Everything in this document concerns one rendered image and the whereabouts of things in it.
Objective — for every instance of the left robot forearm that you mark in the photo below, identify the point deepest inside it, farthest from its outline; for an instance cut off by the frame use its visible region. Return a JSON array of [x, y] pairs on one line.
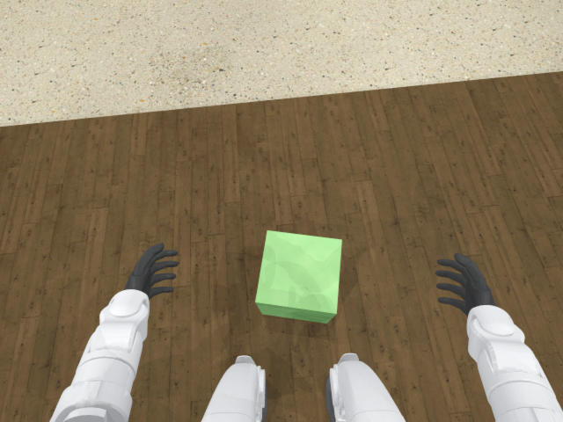
[[100, 390]]

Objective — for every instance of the robot left thigh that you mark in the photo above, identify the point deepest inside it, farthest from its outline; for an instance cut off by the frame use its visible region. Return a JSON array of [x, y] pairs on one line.
[[239, 394]]

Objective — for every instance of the right robot hand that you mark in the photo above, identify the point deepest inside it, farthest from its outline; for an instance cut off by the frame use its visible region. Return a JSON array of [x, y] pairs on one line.
[[475, 292]]

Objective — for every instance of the carton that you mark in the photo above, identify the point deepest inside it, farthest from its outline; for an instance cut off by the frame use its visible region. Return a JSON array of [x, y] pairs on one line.
[[299, 277]]

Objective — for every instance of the right robot forearm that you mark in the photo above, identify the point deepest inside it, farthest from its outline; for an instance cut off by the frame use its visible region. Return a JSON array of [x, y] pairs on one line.
[[515, 384]]

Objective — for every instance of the right robot shin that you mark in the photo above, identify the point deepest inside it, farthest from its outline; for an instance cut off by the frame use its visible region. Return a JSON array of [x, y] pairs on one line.
[[340, 416]]

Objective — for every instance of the left robot hand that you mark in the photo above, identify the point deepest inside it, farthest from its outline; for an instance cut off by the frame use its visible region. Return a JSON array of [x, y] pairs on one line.
[[142, 277]]

